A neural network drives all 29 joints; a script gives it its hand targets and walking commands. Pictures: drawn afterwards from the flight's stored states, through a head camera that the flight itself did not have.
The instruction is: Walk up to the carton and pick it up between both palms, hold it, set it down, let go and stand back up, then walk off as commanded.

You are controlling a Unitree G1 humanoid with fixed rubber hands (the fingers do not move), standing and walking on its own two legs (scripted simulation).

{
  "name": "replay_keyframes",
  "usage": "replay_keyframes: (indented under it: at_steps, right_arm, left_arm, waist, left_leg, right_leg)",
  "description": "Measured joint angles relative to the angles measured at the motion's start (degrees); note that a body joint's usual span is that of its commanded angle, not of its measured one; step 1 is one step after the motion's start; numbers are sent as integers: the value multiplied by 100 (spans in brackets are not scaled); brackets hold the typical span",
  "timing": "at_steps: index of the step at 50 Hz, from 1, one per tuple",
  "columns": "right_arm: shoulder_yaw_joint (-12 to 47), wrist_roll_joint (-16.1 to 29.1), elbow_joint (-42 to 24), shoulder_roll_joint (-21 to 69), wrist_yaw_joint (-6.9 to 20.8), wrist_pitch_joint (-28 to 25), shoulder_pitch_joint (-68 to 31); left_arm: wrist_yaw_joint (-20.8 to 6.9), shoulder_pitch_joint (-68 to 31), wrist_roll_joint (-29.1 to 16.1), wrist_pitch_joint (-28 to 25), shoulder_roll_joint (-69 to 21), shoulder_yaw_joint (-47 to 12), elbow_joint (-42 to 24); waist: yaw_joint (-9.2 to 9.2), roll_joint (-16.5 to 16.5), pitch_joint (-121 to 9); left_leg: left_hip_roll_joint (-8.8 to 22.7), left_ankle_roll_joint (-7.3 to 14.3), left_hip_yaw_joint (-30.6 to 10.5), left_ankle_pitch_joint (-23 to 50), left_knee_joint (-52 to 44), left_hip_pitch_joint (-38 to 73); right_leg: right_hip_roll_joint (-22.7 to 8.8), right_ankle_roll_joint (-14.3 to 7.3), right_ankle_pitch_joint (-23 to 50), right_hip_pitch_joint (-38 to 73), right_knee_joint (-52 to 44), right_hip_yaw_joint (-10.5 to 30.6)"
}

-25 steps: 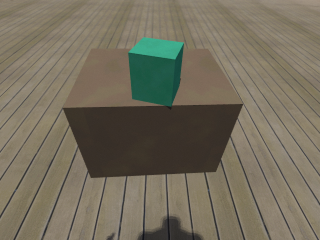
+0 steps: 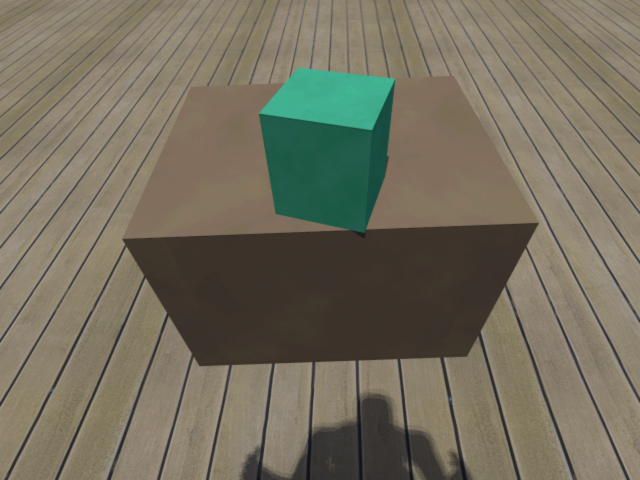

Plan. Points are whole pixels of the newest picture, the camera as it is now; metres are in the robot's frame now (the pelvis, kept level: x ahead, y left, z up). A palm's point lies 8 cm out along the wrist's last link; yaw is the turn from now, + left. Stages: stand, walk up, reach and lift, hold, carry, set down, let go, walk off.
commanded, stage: walk off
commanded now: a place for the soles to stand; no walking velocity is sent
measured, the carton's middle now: (331, 150) +0.76 -0.01 +0.00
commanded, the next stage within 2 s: stand in 1.38 s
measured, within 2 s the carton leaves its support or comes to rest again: neither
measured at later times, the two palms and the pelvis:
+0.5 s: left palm (93, 453) +0.20 +0.32 -0.09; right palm (548, 464) +0.18 -0.27 -0.10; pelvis +0.09 +0.02 -0.01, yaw -1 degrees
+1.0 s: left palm out of the picture +0.16 +0.32 -0.09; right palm out of the picture +0.15 -0.27 -0.08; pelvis +0.04 +0.02 +0.00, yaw -1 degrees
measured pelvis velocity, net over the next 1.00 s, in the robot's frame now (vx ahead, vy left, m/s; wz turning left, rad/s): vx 0.04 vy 0.02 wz -0.01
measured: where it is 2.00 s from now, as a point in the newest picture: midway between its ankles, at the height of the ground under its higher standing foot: outside the picture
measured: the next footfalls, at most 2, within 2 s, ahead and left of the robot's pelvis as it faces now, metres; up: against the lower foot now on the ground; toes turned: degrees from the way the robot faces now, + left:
left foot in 0.04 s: +0.12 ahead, +0.14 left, +0.00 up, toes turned -3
right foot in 0.30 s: +0.15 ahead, -0.11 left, +0.00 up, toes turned +1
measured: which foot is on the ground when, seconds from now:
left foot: up 0.00-0.02, down 0.04-1.00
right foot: down 0.00-0.06, up 0.08-0.28, down 0.30-1.00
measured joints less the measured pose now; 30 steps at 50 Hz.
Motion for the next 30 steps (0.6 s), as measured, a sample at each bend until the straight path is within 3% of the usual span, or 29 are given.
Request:
replay_keyframes:
  at_steps: [3, 7, 9, 14, 16, 17, 23, 30]
  right_arm:
    - [-1, 0, 1, 30, -65, -40, -31]
    - [-1, 0, 4, 128, -198, -64, -54]
    - [1, 0, 3, 129, -217, -65, -53]
    - [2, 0, 0, 130, -239, -65, -113]
    - [2, 0, 1, 131, -242, -65, -176]
    - [1, 0, 2, 130, -247, -65, -218]
    - [2, 22, 1, 129, -251, -65, -535]
    - [1, 23, 2, 132, -242, -65, -802]
  left_arm:
    - [5, -20, -6, 56, 116, 2, 9]
    - [48, -207, -98, 172, 196, 1, 2]
    - [50, -337, -154, 166, 199, 1, -3]
    - [61, -492, -191, 125, 205, 1, -6]
    - [82, -504, -191, 92, 224, 1, -4]
    - [92, -517, -191, 88, 222, 0, 12]
    - [109, -618, -191, 174, 232, 0, 21]
    - [94, -831, -192, 195, 266, 0, 20]
  waist:
    - [-2, -128, 41]
    - [-3, -391, 37]
    - [3, -427, 32]
    - [9, -446, 25]
    - [7, -435, 35]
    - [4, -404, 47]
    - [4, -167, 49]
    - [4, -124, 43]
  left_leg:
    - [-34, 6, 76, 1092, -673, 161]
    - [-82, 17, 187, 669, -505, 258]
    - [-82, 48, 169, 567, -505, 279]
    - [-83, 33, 167, 411, -506, 328]
    - [-82, -12, 172, 343, -471, 328]
    - [-77, -34, 167, 328, -443, 330]
    - [-72, -53, 164, 244, -580, 473]
    - [-71, -67, 164, 347, -581, 475]
  right_leg:
    - [-42, 50, -389, -151, 604, 48]
    - [29, 23, -756, -872, 2193, 149]
    - [36, 23, -816, -1134, 2404, 158]
    - [33, 23, -671, -1228, 1093, 165]
    - [32, 31, 380, -1132, 383, 163]
    - [34, 61, 636, -1122, 359, 155]
    - [34, 95, 290, -1087, 470, 154]
    - [34, 99, 351, -1071, 454, 154]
